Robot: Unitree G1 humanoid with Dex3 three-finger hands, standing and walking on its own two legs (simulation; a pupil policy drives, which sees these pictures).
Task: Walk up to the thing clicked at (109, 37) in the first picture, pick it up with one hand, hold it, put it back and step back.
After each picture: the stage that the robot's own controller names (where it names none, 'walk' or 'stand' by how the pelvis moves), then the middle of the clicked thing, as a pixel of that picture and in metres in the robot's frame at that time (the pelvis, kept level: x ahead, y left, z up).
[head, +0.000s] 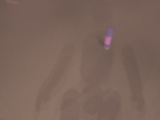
stand; (108, 39) +1.30 -0.31 -0.65
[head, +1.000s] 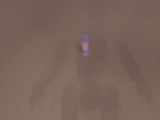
walk; (85, 44) +1.21 +0.03 -0.63
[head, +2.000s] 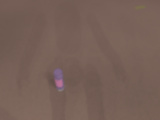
walk; (59, 80) +0.74 +0.21 -0.64
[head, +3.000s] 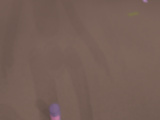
walk; (55, 114) +0.43 +0.13 -0.64
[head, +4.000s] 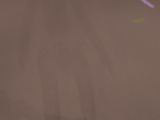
stand; out of the picture +0.33 +0.16 -0.64
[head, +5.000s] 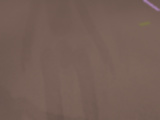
stand; out of the picture +0.32 +0.14 -0.65
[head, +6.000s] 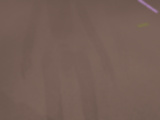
stand; out of the picture +0.36 +0.15 -0.66
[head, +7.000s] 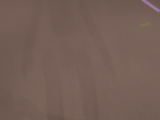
stand; out of the picture +0.34 +0.15 -0.66
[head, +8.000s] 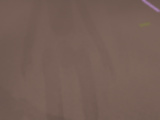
go down; out of the picture +0.33 +0.15 -0.66
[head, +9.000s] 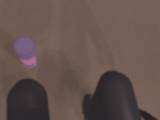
go down; (27, 54) +0.44 +0.15 -0.27
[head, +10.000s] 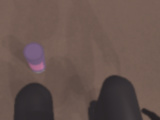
approach; (36, 60) +0.44 +0.14 -0.27
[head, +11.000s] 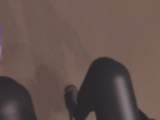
close in; out of the picture +0.44 +0.18 -0.17
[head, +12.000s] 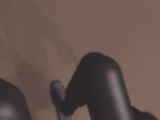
close; out of the picture +0.45 +0.20 -0.17
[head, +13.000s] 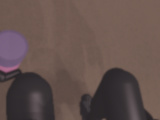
lift; (7, 58) +0.36 +0.22 -0.08
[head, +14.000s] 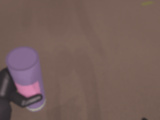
hold; (30, 84) +0.31 +0.16 +0.06
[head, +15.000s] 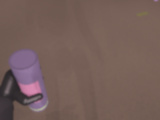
hold; (32, 85) +0.31 +0.16 +0.04
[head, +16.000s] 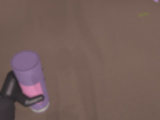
hold; (34, 86) +0.31 +0.16 +0.04
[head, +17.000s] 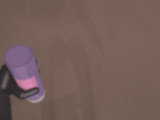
crouch; (29, 78) +0.34 +0.17 +0.00
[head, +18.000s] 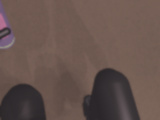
lower; out of the picture +0.51 +0.18 -0.03
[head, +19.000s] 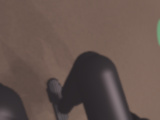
lower; out of the picture +0.47 +0.23 -0.17
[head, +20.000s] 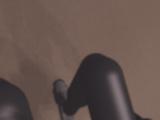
lower; out of the picture +0.45 +0.22 -0.17
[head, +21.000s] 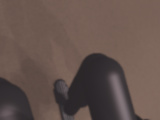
lower; out of the picture +0.45 +0.22 -0.17
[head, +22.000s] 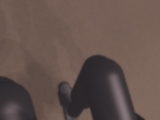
lower; out of the picture +0.44 +0.19 -0.16
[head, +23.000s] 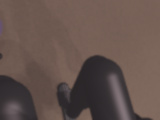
open; out of the picture +0.43 +0.18 -0.16
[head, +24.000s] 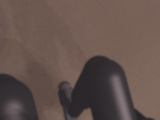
rise; out of the picture +0.43 +0.19 -0.18
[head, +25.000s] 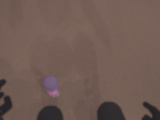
walk; (52, 87) +0.40 +0.13 -0.45
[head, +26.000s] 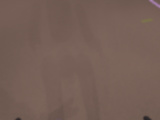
stand; out of the picture +0.35 +0.13 -0.60
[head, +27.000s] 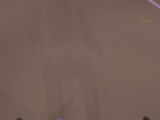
stand; out of the picture +0.36 +0.13 -0.60
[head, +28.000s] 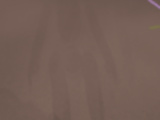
stand; out of the picture +0.37 +0.12 -0.65
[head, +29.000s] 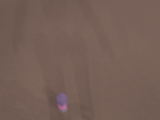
walk; (62, 103) +0.42 +0.10 -0.64
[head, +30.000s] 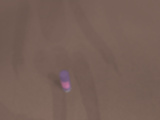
walk; (65, 81) +0.65 +0.16 -0.63
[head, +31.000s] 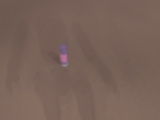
stand; (63, 56) +0.98 +0.15 -0.63
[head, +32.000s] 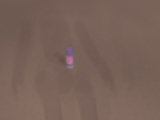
stand; (69, 58) +0.98 +0.11 -0.65
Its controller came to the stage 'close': yes
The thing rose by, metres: 0.69
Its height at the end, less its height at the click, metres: +0.00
